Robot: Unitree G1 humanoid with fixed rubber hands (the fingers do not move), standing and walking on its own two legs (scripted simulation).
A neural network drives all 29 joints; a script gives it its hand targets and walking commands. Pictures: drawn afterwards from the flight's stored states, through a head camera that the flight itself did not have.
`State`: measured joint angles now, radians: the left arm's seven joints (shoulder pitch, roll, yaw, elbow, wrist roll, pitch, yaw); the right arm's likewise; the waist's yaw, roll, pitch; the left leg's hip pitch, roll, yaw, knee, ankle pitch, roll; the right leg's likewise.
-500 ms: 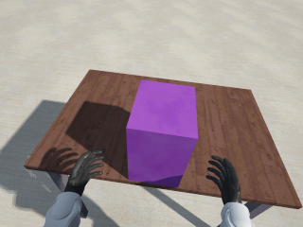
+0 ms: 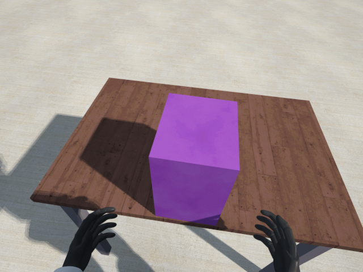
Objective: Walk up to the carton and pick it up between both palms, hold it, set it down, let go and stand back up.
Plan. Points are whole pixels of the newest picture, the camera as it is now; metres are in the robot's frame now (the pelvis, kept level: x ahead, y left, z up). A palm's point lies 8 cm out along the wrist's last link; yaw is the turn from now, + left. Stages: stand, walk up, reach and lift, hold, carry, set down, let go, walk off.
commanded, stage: set down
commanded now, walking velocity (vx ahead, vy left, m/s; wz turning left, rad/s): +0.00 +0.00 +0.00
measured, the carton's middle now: (193, 162) +0.38 -0.01 +0.03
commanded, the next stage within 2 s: let go in 1.32 s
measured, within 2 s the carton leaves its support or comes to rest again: neither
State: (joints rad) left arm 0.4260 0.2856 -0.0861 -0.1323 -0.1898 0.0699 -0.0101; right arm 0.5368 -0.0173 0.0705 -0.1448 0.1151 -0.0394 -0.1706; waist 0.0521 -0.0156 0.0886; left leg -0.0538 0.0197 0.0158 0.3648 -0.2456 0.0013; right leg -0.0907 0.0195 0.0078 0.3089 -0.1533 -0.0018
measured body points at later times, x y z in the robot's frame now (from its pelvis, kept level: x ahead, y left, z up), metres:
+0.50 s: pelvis +0.01 +0.01 +0.00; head +0.03 +0.02 +0.45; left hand +0.17 +0.22 -0.02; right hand +0.17 -0.19 -0.03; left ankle -0.03 +0.11 -0.75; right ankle +0.01 -0.12 -0.75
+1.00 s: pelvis +0.01 -0.01 +0.00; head +0.02 +0.00 +0.45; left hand +0.17 +0.22 -0.06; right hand +0.16 -0.22 -0.07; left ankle -0.03 +0.11 -0.75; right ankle +0.01 -0.12 -0.75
